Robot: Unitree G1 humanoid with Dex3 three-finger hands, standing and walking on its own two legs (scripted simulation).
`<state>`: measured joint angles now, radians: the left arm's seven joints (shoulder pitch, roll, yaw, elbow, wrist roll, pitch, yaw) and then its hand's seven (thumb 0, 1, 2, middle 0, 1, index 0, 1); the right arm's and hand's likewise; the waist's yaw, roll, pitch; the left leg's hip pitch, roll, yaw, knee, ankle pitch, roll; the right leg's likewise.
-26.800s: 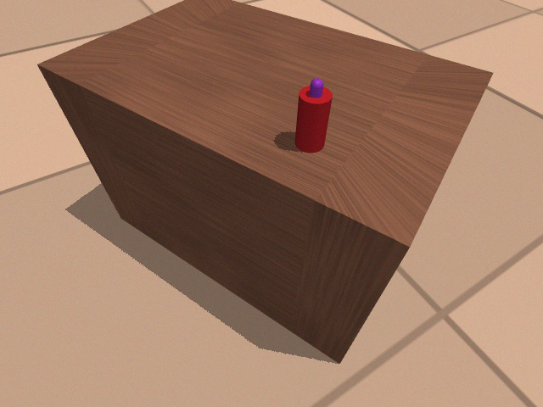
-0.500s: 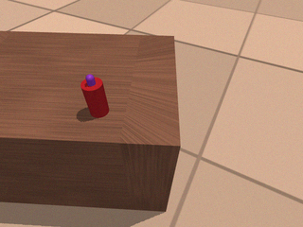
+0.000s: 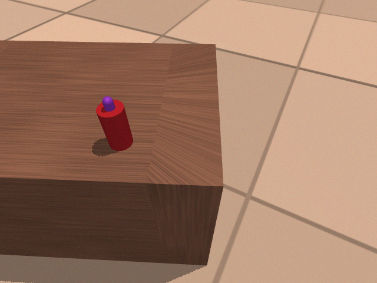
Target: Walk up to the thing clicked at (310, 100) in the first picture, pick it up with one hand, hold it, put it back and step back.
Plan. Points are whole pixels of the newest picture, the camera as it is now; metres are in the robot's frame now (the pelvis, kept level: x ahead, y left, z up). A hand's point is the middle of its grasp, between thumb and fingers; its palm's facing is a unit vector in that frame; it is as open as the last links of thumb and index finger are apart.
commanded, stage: home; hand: left
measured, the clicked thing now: (114, 121) +0.50 +0.20 +0.05
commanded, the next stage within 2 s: stand in 0.22 s
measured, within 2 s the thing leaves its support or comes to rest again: neither
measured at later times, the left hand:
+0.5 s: hand out of the picture +0.07 +0.25 -0.15, palm faces -0.02 -0.94 -0.35, open 16.2 cm
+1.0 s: hand out of the picture +0.07 +0.25 -0.15, palm faces -0.02 -0.94 -0.35, open 7.6 cm
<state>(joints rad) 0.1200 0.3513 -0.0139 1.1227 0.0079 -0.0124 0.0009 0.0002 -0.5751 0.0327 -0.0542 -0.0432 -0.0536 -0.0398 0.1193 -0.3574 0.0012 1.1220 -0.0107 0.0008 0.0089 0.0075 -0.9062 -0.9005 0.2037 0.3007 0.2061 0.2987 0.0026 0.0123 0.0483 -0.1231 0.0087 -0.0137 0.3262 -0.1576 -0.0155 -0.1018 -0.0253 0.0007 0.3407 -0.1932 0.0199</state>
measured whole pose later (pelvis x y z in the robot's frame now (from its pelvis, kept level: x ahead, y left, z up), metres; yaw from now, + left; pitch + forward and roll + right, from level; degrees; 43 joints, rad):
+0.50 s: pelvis +0.00 +0.00 +0.00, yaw +0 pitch -3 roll +0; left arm 0.12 0.35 -0.01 1.12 0.00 -0.01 0.00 0.00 -0.38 0.22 -0.14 -0.17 -0.14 -0.17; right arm 0.13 -0.35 0.00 1.12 -0.01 0.00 0.01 0.01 -0.91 -0.90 0.20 0.30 0.21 0.30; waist 0.00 0.01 0.05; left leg -0.11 0.02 -0.02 0.32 -0.16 -0.02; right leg -0.08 -0.02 0.00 0.33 -0.19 0.01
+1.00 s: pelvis +0.01 +0.00 +0.00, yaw +0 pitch -3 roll +0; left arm 0.13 0.35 0.00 1.12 0.01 -0.01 0.00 0.01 0.86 0.89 -0.20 -0.30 -0.20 -0.30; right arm 0.13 -0.35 0.00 1.12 -0.01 0.00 0.01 0.01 -0.91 -0.90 0.20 0.30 0.21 0.30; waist 0.00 0.01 0.06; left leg -0.11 0.02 -0.02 0.32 -0.16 -0.02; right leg -0.09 -0.02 0.00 0.33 -0.19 0.01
